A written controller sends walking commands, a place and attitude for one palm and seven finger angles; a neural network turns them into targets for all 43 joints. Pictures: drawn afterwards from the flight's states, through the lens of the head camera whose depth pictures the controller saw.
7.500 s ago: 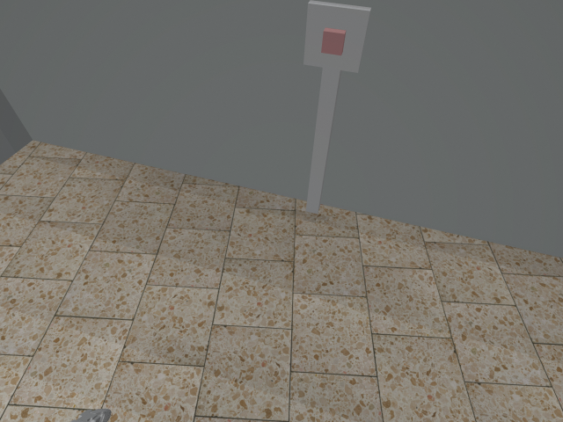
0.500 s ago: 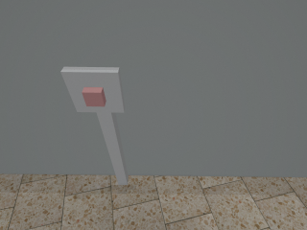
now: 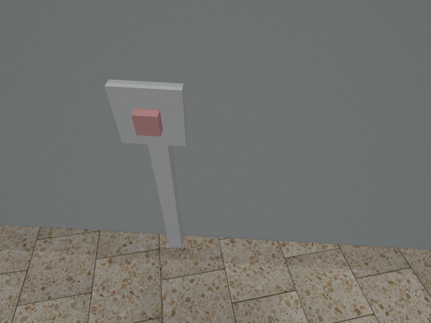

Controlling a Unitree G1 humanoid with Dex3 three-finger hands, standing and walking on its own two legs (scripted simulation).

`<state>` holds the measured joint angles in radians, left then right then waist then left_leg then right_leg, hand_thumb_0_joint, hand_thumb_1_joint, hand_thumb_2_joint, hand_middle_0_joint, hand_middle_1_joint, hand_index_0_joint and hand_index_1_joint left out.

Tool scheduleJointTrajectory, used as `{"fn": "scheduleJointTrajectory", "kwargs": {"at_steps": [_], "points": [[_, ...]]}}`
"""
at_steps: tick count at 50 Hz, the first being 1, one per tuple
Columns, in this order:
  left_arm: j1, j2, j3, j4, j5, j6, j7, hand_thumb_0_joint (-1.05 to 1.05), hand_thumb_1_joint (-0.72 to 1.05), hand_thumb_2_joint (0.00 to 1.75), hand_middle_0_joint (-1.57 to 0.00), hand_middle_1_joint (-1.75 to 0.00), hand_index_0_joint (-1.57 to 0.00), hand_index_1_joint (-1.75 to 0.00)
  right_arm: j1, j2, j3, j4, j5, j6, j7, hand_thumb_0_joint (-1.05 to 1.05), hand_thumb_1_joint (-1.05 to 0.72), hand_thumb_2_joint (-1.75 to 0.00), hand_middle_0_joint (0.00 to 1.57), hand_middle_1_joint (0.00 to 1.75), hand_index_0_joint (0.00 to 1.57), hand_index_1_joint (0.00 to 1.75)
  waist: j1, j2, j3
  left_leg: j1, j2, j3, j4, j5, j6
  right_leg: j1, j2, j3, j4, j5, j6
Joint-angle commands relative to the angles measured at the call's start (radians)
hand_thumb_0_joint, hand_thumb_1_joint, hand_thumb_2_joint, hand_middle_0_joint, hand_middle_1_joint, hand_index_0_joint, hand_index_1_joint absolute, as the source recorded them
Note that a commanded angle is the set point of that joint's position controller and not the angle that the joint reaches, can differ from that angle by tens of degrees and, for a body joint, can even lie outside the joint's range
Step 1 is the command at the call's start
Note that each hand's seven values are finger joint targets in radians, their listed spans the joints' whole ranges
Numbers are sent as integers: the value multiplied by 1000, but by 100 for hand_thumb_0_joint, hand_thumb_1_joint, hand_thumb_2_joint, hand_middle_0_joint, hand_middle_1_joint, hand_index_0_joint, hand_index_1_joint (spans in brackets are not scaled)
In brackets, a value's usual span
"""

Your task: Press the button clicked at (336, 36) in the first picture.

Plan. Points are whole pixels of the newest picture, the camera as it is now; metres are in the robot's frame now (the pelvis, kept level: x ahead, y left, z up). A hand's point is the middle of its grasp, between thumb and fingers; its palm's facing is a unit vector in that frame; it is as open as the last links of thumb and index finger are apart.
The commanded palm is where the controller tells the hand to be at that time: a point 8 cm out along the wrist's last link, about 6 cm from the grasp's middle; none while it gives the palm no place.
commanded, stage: look again from close up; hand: left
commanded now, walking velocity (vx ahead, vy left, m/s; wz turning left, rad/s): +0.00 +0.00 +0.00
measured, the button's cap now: (148, 121) +0.56 +0.21 +0.05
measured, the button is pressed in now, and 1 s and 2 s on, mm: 0 0 0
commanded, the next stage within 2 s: shuffle to correct the standing spot in 0.64 s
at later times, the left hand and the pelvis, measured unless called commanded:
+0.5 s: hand out of the picture +0.08 +0.23 -0.16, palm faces +0.05 -0.96 -0.27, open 7.4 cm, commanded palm none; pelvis +0.01 +0.02 -0.01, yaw +1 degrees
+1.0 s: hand out of the picture +0.04 +0.20 -0.18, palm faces +0.01 -0.98 -0.21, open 7.4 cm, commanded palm none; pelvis +0.04 +0.00 +0.00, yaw +1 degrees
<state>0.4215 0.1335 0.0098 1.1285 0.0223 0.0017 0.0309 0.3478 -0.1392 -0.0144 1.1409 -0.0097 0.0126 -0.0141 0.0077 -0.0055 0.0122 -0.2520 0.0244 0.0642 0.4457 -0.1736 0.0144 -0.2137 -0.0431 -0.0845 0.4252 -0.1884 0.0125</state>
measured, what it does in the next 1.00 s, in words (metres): stands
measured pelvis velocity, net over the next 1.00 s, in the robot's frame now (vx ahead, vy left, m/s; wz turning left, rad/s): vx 0.04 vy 0.00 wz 0.01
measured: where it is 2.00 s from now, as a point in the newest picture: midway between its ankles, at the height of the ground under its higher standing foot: outside the picture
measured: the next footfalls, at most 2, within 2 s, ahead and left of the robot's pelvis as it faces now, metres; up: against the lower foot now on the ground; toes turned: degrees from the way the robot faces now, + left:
none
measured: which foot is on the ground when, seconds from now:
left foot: down 0.00-1.00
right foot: down 0.00-1.00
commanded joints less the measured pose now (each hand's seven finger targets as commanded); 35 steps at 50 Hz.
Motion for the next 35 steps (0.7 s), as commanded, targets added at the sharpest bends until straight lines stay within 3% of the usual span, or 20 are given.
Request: {"fn": "scheduleJointTrajectory", "kwargs": {"at_steps": [1, 4, 5, 6, 7, 9, 11, 14, 16, 21, 35], "points": [[51, 80, 9, -42, -2, -19, 12, 0, 90, 90, -20, -30, -20, -30, 43, -97, -18, -34, 0, -18, -7, 0, -90, -90, 20, 30, 20, 30, -5, 24, 91, -63, 78, -125, -142, -207, 10, -58, -59, 100, -110, -171, -34], [64, 68, 7, -35, -1, -19, 13, 0, 90, 90, -20, -30, -20, -30, 47, -90, -18, -32, 0, -21, -8, 0, -90, -90, 20, 30, 20, 30, -3, 25, 91, -72, 81, -133, -153, -217, 12, -52, -56, 96, -95, -151, -33], [-67, 262, -1, -131, 21, -24, 4, 0, 90, 90, -20, -30, -20, -30, -41, -244, -34, -161, -10, -12, 0, 0, -90, -90, 20, 30, 20, 30, -54, -5, 239, -102, 29, -98, -79, -143, -8, -140, -34, 45, -41, -152, -51], [-38, 185, 25, -140, 8, -17, 11, 0, 90, 90, -20, -30, -20, -30, -44, -185, -44, -181, -21, -31, -7, 0, -90, -90, 20, 30, 20, 30, -10, -22, 50, -106, 82, -143, -41, -294, 19, -113, -67, 79, -18, -312, -45], [-18, 166, 20, -150, 13, -16, 12, 0, 90, 90, -20, -30, -20, -30, -19, -164, -45, -189, -22, -29, -11, 0, -90, -90, 20, 30, 20, 30, -24, -22, -42, -98, 60, -135, 7, -250, 26, -79, -74, 100, -23, -281, -51], [-27, 136, 24, -165, 8, -7, 13, 0, 90, 90, -20, -30, -20, -30, 22, -107, -41, -187, -20, -16, -12, 0, -90, -90, 20, 30, 20, 30, -38, -15, -30, -105, 37, -110, 55, -243, 18, -134, -98, 123, -47, -344, -60], [-58, 152, 32, -189, 8, -4, 14, 0, 90, 90, -20, -30, -20, -30, 22, -120, -44, -202, -23, -14, -9, 0, -90, -90, 20, 30, 20, 30, -41, -1, 30, -131, 44, -125, 40, -258, 21, -180, -90, 115, -33, -361, -59], [-56, 159, 35, -197, 5, -12, 11, 0, 90, 90, -20, -30, -20, -30, -19, -167, -50, -219, -16, -28, -10, 0, -90, -90, 20, 30, 20, 30, -11, 111, 59, -187, 96, -205, -86, -284, 40, -97, -37, 59, 44, -188, -45], [-69, 180, 38, -199, 5, -19, 7, 0, 90, 90, -20, -30, -20, -30, -47, -206, -54, -230, -13, -39, -10, 0, -90, -90, 20, 30, 20, 30, 1, 89, 47, -190, 109, -226, -115, -245, 49, -25, -31, 47, 58, -86, -43], [-139, 246, 46, -210, 1, -29, 1, 0, 90, 90, -20, -30, -20, -30, -99, -260, -56, -229, -10, -54, -5, 0, -90, -90, 20, 30, 20, 30, 3, 51, 21, -100, 98, -186, -93, -54, 45, 17, -54, 65, 19, 9, -44], [-256, 348, 34, -189, -2, -30, -15, 0, 90, 90, -20, -30, -20, -30, -223, -353, -39, -193, -6, -45, 15, 0, -90, -90, 20, 30, 20, 30, -7, 6, -29, 7, 93, -155, -123, -7, 23, 49, -89, 90, -71, -6, -37]]}}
